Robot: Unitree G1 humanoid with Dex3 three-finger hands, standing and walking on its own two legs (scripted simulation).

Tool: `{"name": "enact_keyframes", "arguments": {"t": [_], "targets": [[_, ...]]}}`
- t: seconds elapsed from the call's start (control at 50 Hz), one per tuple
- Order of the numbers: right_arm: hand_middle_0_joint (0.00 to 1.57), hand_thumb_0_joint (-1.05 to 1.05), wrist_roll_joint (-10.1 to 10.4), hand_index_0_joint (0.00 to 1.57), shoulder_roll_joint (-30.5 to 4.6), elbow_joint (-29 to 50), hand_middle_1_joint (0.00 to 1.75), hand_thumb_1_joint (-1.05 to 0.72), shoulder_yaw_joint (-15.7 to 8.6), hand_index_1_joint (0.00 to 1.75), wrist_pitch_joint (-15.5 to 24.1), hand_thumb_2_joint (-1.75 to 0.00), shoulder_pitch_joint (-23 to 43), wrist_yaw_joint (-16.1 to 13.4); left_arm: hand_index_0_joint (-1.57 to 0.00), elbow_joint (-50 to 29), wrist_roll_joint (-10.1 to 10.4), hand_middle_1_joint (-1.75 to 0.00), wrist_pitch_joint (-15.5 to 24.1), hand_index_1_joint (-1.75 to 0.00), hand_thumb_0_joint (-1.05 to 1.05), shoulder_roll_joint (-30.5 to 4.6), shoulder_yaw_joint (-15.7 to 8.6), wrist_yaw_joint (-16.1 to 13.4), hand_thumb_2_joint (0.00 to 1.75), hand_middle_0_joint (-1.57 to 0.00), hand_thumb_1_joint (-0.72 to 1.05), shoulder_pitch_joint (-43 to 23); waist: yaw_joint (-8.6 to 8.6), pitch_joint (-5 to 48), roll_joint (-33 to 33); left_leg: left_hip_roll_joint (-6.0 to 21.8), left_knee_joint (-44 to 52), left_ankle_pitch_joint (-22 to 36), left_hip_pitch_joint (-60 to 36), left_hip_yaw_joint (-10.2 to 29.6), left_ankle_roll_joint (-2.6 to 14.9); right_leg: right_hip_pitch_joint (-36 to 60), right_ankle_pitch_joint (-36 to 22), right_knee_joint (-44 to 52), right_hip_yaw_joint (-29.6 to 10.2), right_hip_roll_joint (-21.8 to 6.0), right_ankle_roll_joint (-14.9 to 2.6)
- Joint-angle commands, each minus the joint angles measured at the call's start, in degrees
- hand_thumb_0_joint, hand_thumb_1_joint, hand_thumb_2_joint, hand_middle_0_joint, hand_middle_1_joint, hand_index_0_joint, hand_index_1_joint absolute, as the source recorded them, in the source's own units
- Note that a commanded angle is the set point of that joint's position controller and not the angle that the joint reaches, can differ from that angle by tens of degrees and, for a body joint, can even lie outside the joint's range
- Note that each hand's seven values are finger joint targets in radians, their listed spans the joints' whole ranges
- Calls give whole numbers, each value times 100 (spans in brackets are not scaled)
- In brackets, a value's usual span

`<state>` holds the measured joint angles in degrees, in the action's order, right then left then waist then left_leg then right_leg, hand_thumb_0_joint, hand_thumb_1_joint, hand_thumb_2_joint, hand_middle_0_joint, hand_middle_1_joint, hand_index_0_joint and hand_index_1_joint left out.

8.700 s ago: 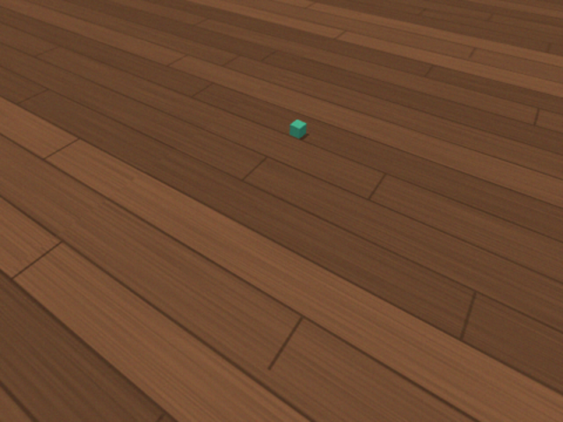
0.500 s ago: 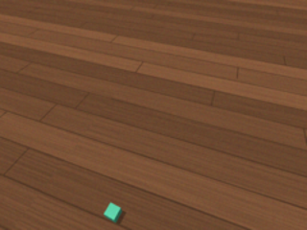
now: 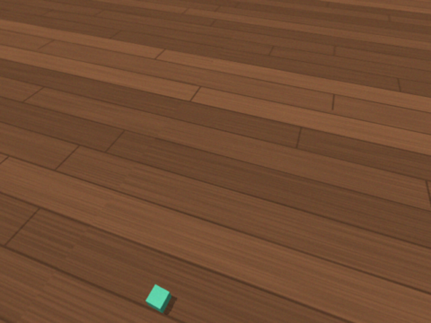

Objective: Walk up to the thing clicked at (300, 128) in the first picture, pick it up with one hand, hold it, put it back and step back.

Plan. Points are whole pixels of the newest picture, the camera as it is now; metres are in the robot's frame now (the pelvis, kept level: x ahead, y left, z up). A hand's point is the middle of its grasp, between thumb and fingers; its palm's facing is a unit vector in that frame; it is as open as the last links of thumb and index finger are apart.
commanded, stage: stand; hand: left
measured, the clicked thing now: (158, 298) +0.37 +0.23 -0.75
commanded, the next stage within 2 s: walk up in 0.14 s
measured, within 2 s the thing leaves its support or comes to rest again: neither
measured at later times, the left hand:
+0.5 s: hand out of the picture +0.06 +0.26 -0.16, palm faces -0.01 -0.93 -0.36, open 7.4 cm
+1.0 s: hand out of the picture +0.03 +0.26 -0.16, palm faces +0.00 -0.94 -0.35, open 7.4 cm
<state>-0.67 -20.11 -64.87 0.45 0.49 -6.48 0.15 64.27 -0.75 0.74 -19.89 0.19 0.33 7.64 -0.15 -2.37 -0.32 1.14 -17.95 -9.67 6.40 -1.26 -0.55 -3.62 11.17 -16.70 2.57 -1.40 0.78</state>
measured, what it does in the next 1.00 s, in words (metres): stands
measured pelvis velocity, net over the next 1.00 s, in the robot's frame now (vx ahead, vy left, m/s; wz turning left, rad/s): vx -0.03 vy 0.00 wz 0.02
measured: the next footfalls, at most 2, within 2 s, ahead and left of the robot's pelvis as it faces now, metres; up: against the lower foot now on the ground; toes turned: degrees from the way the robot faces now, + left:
none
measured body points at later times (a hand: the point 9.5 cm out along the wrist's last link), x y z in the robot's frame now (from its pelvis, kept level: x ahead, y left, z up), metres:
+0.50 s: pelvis -0.03 +0.00 +0.00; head +0.00 +0.00 +0.44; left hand +0.06 +0.31 -0.13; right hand +0.06 -0.31 -0.14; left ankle +0.00 +0.12 -0.75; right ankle -0.02 -0.12 -0.75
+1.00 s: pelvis -0.03 +0.00 -0.01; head -0.01 +0.00 +0.44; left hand +0.03 +0.31 -0.14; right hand +0.06 -0.30 -0.14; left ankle +0.00 +0.12 -0.75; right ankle -0.02 -0.12 -0.75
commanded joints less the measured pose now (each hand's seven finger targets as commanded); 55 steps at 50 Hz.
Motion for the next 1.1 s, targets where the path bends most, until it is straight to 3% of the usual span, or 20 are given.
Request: {"name": "enact_keyframes", "arguments": {"t": [0.0, 0.1, 0.12, 0.14, 0.2, 0.28, 0.44, 0.64, 0.82, 0.98, 1.08], "targets": [[20, 0, 11, 20, -1183, 354, 30, -90, -222, 30, 127, -90, 243, -68, -20, -316, 7, -30, 97, -30, 0, -1270, -241, -100, 90, -20, 90, -210, 9, 328, 65, 705, 222, 1077, -173, 563, 160, -100, -955, 221, -534, -720, -152], [20, 0, 10, 20, -1227, 366, 30, -90, -241, 30, 129, -90, 268, -66, -20, -332, 3, -30, 94, -30, 0, -1251, -240, -95, 90, -20, 90, -179, -13, 354, -26, 705, 233, 1049, -207, 564, 164, -116, -911, 217, -521, -704, -162], [20, 0, 74, 20, -1348, 375, 30, -90, -355, 30, 59, -90, 307, -44, -20, -340, 67, -30, 75, -30, 0, -1371, -345, -110, 90, -20, 90, -349, -8, 90, -42, 644, 56, 1569, 7, 574, 186, -220, -1478, 32, -509, -678, -167], [20, 0, 87, 20, -1309, 414, 30, -90, -361, 30, 34, -90, 282, -42, -20, -359, 72, -30, 66, -30, 0, -1349, -351, -128, 90, -20, 90, -274, -1, 219, -8, 671, -18, 1776, -97, 531, 207, -167, -1665, -49, -426, -660, -171], [20, 0, 97, 20, -1275, 488, 30, -90, -391, 30, -8, -90, 278, -29, -20, -399, 69, -30, 44, -30, 0, -1341, -369, -139, 90, -20, 90, -243, -17, 420, 8, 654, -96, 1730, -158, 512, 220, -155, -1601, -160, -438, -667, -194], [20, 0, 65, 20, -1314, 564, 30, -90, -451, 30, -60, -90, 325, -23, -20, -494, 29, -30, 6, -30, 0, -1326, -376, -136, 90, -20, 90, -319, 1, 556, 16, 637, -99, 1263, -76, 528, 251, -170, -1142, -221, -470, -684, -244], [20, 0, 38, 20, -1267, 641, 30, -90, -493, 30, -111, -90, 338, 35, -20, -533, -8, -30, -24, -30, 0, -1319, -415, -105, 90, -20, 90, -380, 13, 272, 119, 560, 4, 143, 300, 709, 273, -488, -145, -105, -588, -686, -302], [20, 0, -7, 20, -1300, 655, 30, -90, -506, 30, -74, -90, 254, 73, -20, -572, -32, -30, -17, -30, 0, -1324, -467, -71, 90, -20, 90, -341, 7, 276, 13, 576, 101, -366, 584, 866, 304, -525, 354, -132, -596, -625, -320], [20, 0, 22, 20, -1290, 693, 30, -90, -477, 30, -38, -90, 284, 56, -20, -556, -13, -30, 1, -30, 0, -1267, -443, -69, 90, -20, 90, -168, -45, 362, -184, 647, 66, 45, 501, 922, 302, -482, -56, -267, -512, -597, -314], [20, 0, 48, 20, -1254, 681, 30, -90, -479, 30, -56, -90, 161, 55, -20, -597, -22, -30, 34, -30, 0, -1339, -438, -88, 90, -20, 90, -286, 62, 455, 65, 532, -151, 328, 293, 764, 237, -535, -281, -143, -598, -720, -361], [20, 0, 49, 20, -1273, 721, 30, -90, -460, 30, -53, -90, 223, 51, -20, -615, -8, -30, 29, -30, 0, -1338, -436, -87, 90, -20, 90, -288, 25, 405, 68, 540, -175, 538, 338, 756, 239, -501, -469, -214, -559, -702, -330]]}}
